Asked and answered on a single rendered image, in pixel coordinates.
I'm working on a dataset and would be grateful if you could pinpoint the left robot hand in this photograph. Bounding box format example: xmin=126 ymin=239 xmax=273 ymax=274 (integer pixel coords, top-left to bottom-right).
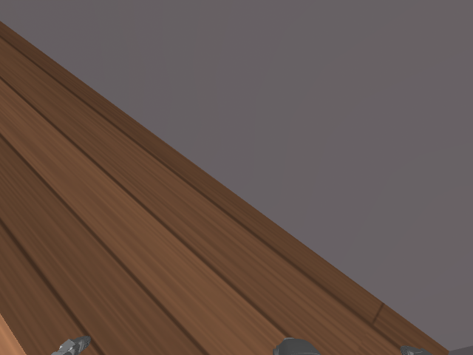
xmin=51 ymin=336 xmax=91 ymax=355

